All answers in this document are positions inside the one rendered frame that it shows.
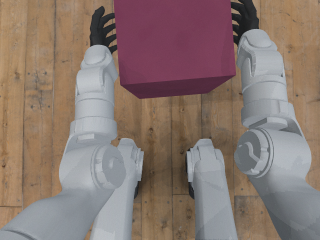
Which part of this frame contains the robot right hand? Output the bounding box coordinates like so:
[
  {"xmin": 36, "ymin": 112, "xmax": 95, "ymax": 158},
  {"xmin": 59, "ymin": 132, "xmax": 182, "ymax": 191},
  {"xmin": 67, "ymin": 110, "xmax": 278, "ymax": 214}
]
[{"xmin": 230, "ymin": 0, "xmax": 259, "ymax": 47}]

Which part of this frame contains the right robot shin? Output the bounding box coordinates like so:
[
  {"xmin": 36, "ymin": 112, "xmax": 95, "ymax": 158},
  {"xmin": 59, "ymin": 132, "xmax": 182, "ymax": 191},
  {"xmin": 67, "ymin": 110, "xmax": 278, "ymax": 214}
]
[{"xmin": 190, "ymin": 138, "xmax": 225, "ymax": 189}]

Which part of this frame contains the carton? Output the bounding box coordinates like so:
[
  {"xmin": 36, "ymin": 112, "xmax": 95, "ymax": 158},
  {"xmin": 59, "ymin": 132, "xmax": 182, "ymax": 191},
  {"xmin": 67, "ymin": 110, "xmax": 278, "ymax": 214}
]
[{"xmin": 113, "ymin": 0, "xmax": 236, "ymax": 99}]

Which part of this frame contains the right robot forearm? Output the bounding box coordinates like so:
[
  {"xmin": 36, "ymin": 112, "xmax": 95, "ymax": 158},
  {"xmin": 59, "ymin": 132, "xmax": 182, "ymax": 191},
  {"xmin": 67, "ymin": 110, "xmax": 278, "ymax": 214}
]
[{"xmin": 236, "ymin": 29, "xmax": 306, "ymax": 141}]

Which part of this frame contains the left robot forearm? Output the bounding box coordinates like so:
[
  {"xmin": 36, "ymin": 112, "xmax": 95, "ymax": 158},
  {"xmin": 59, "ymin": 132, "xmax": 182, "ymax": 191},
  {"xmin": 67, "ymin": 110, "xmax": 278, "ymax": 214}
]
[{"xmin": 61, "ymin": 45, "xmax": 118, "ymax": 160}]

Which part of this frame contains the robot left hand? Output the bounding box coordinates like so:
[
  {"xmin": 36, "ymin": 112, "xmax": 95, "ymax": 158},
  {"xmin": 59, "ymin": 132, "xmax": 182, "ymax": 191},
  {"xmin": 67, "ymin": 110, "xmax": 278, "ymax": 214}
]
[{"xmin": 89, "ymin": 6, "xmax": 118, "ymax": 54}]

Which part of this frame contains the left robot thigh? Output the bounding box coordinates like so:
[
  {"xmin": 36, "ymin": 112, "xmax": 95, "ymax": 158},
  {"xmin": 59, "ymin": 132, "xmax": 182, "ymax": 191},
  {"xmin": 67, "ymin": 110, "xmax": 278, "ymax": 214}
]
[{"xmin": 89, "ymin": 144, "xmax": 144, "ymax": 240}]

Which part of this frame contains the right robot upper arm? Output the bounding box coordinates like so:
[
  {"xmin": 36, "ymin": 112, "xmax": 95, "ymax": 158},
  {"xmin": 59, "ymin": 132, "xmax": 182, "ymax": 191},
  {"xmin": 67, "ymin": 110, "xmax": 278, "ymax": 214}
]
[{"xmin": 234, "ymin": 127, "xmax": 320, "ymax": 240}]

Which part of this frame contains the left robot upper arm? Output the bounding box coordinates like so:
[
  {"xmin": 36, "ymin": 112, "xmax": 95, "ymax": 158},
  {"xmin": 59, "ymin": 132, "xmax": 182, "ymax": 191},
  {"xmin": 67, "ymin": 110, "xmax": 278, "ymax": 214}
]
[{"xmin": 0, "ymin": 143, "xmax": 127, "ymax": 240}]

